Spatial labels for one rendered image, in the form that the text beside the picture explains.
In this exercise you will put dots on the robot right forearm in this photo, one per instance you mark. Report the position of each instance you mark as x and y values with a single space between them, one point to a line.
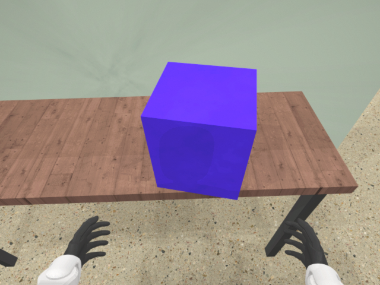
321 274

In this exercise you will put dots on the right robot hand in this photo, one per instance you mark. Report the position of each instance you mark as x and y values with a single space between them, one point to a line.
313 252

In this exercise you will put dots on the table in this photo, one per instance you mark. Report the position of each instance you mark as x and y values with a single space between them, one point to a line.
61 151

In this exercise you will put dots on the robot left forearm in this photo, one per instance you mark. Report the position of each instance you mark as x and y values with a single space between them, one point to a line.
64 270

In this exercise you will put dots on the left robot hand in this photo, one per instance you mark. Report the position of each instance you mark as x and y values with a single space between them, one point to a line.
80 245

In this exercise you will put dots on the carton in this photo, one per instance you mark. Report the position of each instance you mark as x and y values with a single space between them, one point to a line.
200 123

